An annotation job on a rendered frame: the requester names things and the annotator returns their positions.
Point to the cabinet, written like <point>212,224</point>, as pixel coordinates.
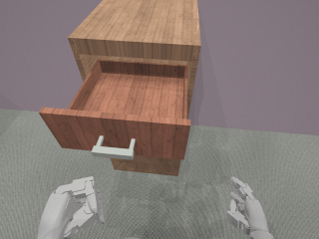
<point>146,31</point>

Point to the handle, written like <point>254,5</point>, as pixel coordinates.
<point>113,152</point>

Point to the drawer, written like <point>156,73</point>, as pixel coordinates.
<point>125,100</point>

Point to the robot left hand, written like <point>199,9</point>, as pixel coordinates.
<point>85,207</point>

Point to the robot right hand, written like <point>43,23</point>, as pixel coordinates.
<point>250,215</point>

